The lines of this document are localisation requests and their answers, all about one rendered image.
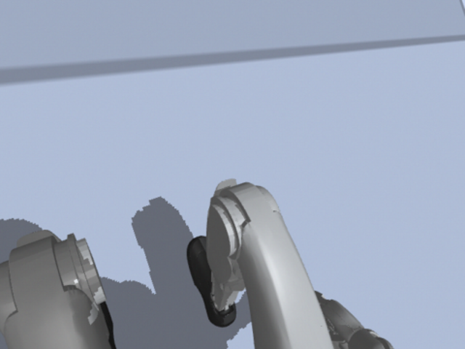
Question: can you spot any left robot foot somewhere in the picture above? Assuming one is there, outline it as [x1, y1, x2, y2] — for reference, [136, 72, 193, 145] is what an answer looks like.
[100, 301, 116, 349]

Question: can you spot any right robot hand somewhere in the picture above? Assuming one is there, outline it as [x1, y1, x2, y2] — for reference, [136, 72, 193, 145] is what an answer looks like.
[314, 290, 364, 349]

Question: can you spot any right robot foot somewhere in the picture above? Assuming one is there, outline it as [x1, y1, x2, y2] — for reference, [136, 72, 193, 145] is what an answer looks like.
[187, 236, 236, 327]

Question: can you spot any right robot arm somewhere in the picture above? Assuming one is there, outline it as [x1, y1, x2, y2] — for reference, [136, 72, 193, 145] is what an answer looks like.
[348, 329, 394, 349]

